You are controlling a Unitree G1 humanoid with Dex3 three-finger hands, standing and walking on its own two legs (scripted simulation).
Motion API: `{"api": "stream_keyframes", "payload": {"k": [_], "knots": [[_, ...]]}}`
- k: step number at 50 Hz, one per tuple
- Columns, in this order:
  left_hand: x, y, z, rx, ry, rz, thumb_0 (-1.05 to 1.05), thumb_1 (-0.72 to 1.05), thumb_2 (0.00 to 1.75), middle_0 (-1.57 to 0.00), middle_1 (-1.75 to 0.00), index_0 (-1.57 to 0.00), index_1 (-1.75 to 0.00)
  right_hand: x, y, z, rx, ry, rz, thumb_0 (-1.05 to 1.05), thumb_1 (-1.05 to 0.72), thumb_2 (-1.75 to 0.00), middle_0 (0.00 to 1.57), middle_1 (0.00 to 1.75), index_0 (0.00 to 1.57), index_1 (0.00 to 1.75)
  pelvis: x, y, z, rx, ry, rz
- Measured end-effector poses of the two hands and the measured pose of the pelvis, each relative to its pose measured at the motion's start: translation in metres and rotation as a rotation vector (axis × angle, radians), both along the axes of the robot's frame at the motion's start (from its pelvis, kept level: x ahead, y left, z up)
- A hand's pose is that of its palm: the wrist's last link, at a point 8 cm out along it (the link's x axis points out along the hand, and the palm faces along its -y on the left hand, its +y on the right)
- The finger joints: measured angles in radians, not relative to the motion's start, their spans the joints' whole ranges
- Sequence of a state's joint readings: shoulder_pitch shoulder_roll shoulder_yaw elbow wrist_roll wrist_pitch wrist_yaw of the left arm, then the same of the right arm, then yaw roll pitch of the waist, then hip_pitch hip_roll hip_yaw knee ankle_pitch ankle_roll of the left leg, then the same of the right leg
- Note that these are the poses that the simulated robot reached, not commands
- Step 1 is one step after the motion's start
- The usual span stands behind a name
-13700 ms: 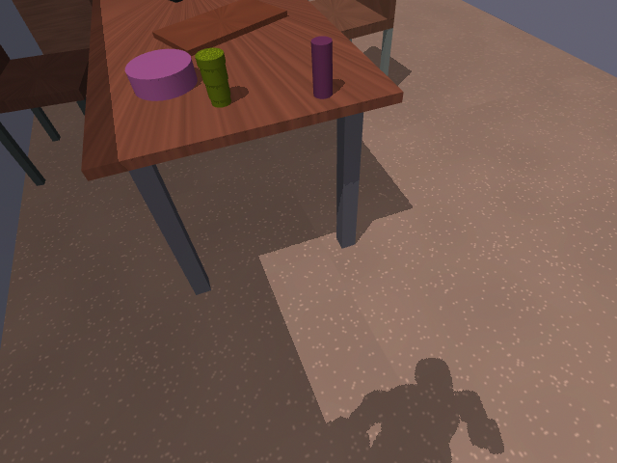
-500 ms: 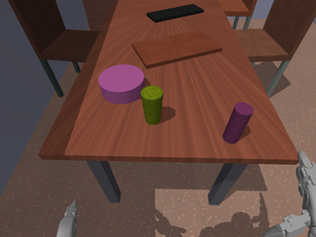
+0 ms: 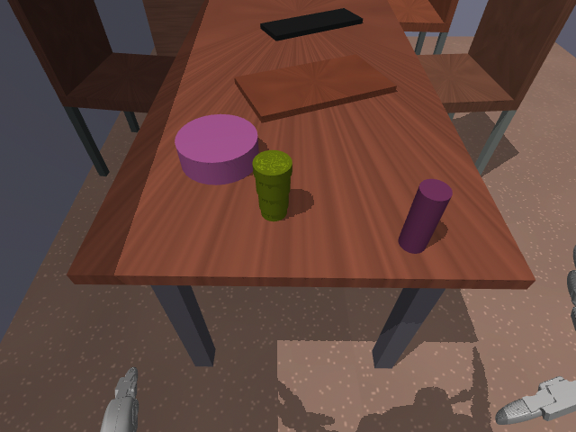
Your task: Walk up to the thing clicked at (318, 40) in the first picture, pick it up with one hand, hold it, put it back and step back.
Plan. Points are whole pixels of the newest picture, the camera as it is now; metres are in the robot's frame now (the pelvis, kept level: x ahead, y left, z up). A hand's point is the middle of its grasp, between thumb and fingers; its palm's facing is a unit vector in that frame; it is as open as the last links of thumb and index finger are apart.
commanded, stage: rise first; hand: right
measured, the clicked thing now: (422, 218) +0.45 -0.22 +0.02
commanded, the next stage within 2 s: go down in 0.22 s
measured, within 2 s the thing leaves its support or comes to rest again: neither
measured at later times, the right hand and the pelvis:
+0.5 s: hand (550, 334) +0.19 -0.25 +0.12, palm faces +0.33 +0.86 -0.38, open 17.3 cm; pelvis +0.00 +0.00 +0.00, yaw +0 degrees
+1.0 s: hand (568, 262) +0.28 -0.32 +0.12, palm faces +0.15 +0.98 -0.10, open 17.4 cm; pelvis +0.01 -0.01 +0.00, yaw +1 degrees
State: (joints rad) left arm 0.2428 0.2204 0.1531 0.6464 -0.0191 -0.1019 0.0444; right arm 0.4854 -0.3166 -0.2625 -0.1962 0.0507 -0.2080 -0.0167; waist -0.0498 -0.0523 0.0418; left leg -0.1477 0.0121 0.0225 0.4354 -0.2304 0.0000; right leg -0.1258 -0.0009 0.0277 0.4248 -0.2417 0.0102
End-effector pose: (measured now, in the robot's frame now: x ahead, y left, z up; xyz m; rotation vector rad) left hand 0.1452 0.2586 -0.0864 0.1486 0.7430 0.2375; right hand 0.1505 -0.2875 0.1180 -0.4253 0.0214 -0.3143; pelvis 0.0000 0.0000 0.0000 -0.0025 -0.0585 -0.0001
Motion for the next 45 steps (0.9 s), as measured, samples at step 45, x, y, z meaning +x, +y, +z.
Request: {"api": "stream_keyframes", "payload": {"k": [45], "knots": [[0.002, -0.012, 0.004, 0.073, -0.029, 0.006, -0.01, -0.52, 0.04, -0.06, -0.05, -0.06, -0.04, 0.094, -0.081, 0.015, 0.299, -0.082, 0.125, -0.02, 0.50, -0.05, 0.05, 0.06, 0.06, 0.05, 0.003, -0.006, -0.002, 0.008, 0.056, 0.003]]}}
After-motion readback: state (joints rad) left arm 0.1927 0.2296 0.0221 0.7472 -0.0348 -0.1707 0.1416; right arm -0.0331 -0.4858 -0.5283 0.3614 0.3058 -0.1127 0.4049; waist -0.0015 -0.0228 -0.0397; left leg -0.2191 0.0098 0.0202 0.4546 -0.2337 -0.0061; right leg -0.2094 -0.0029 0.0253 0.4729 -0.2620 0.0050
